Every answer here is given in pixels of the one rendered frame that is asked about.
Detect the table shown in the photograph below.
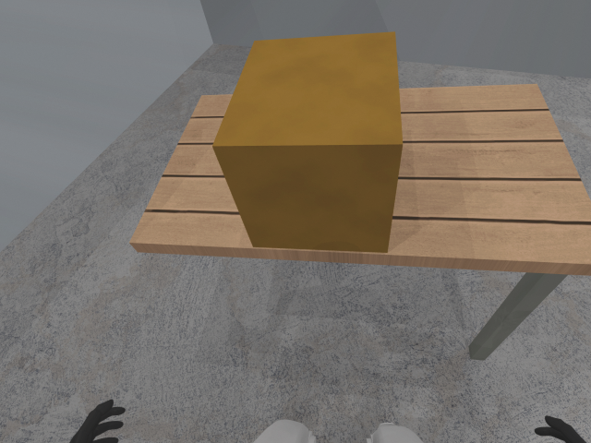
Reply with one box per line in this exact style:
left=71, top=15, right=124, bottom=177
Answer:
left=129, top=84, right=591, bottom=361

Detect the right robot hand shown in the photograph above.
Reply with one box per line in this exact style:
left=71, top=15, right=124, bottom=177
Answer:
left=535, top=415, right=586, bottom=443

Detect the left robot thigh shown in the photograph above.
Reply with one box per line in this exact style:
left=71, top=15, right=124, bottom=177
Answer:
left=253, top=419, right=316, bottom=443

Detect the left robot hand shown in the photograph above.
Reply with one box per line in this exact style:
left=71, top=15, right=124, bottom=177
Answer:
left=69, top=400, right=126, bottom=443

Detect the carton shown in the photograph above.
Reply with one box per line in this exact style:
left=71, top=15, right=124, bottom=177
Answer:
left=212, top=31, right=403, bottom=253

